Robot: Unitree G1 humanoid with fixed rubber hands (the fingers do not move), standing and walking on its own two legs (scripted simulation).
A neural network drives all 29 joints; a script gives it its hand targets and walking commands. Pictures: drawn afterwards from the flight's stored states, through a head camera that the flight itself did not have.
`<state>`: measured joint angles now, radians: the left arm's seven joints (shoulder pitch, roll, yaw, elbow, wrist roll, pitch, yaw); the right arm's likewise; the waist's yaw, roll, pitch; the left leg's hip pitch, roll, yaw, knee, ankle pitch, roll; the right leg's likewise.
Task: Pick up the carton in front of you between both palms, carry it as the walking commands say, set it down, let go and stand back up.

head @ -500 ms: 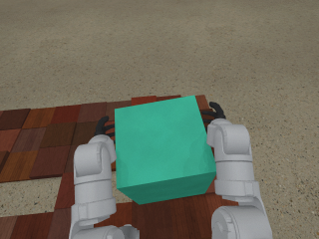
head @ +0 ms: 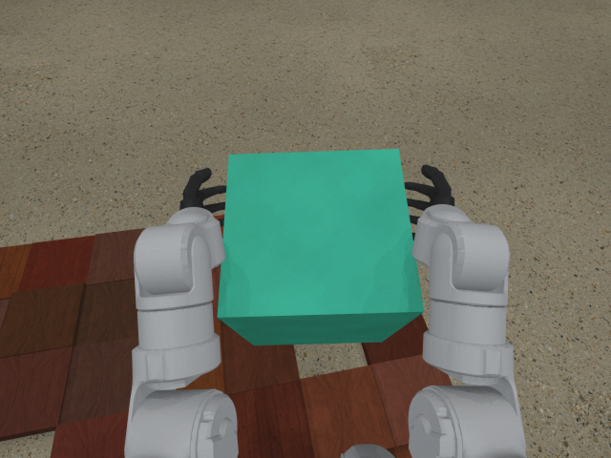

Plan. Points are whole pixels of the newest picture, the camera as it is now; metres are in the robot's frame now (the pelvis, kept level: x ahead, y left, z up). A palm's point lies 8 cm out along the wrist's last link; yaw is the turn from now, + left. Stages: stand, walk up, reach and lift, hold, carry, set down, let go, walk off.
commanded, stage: carry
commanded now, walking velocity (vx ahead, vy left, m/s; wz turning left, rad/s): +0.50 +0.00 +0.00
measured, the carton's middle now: (316, 261) +0.37 -0.03 +0.03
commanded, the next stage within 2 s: none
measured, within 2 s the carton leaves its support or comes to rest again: neither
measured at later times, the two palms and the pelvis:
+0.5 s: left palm (189, 128) +0.60 +0.16 +0.09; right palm (354, 110) +0.64 -0.12 +0.09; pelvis +0.32 -0.01 +0.01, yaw +4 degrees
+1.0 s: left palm (184, 5) +0.90 +0.19 +0.16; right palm out of the picture +0.91 -0.09 +0.17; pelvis +0.56 +0.06 +0.01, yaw +3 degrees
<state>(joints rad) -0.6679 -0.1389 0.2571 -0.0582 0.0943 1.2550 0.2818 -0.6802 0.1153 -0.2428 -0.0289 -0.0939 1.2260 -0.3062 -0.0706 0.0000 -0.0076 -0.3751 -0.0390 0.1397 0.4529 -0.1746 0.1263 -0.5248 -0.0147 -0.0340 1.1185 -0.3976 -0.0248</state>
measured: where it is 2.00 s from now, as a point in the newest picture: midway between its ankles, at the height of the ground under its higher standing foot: (275, 208)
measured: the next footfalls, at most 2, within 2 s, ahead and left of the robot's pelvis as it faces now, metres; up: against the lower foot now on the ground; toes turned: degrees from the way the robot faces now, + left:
right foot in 0.30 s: +0.39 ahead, -0.12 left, +0.01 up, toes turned -5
left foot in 0.64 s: +0.56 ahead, +0.13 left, +0.01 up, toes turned +9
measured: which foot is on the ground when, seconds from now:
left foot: down 0.00-0.32, up 0.34-0.62, down 0.64-1.00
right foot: up 0.00-0.28, down 0.30-0.64, up 0.66-1.00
